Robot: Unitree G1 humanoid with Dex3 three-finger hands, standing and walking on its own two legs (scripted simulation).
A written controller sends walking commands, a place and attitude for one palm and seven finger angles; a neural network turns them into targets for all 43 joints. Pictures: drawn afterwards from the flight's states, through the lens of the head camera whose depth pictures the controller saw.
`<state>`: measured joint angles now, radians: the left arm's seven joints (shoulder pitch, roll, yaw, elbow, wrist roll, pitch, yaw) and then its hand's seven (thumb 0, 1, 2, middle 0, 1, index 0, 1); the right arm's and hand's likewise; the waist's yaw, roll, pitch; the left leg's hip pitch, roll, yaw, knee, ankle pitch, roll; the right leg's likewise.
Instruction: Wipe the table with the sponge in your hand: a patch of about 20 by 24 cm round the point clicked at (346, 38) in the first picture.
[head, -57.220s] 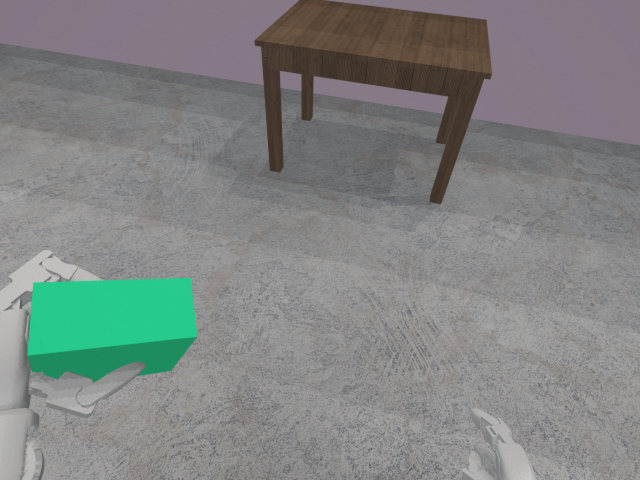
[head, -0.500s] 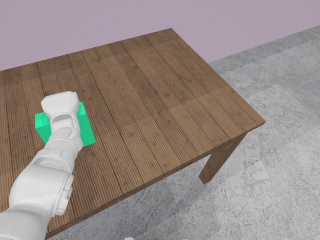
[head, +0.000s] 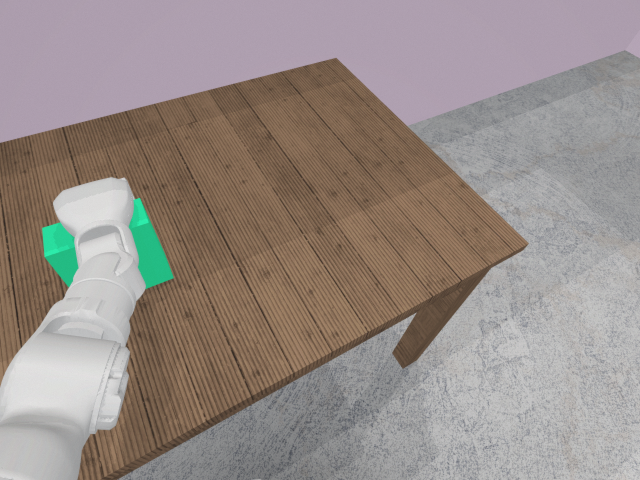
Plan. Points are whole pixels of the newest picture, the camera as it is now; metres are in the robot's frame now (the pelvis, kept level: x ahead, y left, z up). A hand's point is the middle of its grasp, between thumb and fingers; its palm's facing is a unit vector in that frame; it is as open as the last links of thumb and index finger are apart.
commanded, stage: slide back across to the first lane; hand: left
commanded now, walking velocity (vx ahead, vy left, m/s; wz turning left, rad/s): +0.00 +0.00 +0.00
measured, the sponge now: (119, 264) +0.43 +0.28 -0.04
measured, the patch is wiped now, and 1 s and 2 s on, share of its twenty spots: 1.00 1.00 1.00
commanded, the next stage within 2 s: wipe back along the first lane in 0.28 s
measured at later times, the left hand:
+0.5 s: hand (78, 250) +0.42 +0.31 +0.02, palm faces -0.11 -0.02 -0.99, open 10.2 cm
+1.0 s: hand (81, 281) +0.37 +0.30 +0.01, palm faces -0.09 +0.00 -1.00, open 10.2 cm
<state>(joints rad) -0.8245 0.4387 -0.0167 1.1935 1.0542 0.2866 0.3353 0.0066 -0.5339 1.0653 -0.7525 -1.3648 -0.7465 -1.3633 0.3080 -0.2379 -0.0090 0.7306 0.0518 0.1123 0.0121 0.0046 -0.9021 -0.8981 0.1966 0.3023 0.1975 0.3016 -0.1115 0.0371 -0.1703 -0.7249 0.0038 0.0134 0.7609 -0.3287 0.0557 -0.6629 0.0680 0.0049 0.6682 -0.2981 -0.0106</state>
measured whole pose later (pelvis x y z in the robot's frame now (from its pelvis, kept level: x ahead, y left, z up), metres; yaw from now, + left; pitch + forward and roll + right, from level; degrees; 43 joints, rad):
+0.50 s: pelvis +0.03 +0.00 +0.01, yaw +1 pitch +15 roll -3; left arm -0.62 0.47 -0.01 1.01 1.05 0.20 0.30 0.01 -0.52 1.06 -0.73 -1.39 -0.72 -1.39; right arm 0.24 -0.25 -0.03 0.70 0.06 0.15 0.02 0.00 -0.90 -0.90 0.20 0.30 0.20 0.30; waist -0.05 0.04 -0.17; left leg -0.61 -0.01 0.00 0.71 -0.35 0.05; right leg -0.54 0.06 0.00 0.61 -0.32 -0.01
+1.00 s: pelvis +0.02 +0.00 +0.01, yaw +2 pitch +11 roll -2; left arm -0.47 0.39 -0.12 0.82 1.02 0.30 0.32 0.00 -0.49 1.06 -0.68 -1.43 -0.68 -1.43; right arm 0.19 -0.24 -0.01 0.68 0.07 0.19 0.00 0.01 -0.90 -0.90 0.20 0.30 0.20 0.30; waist 0.00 0.04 -0.16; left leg -0.55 -0.02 -0.01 0.69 -0.33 0.05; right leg -0.48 0.05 -0.01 0.60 -0.32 -0.02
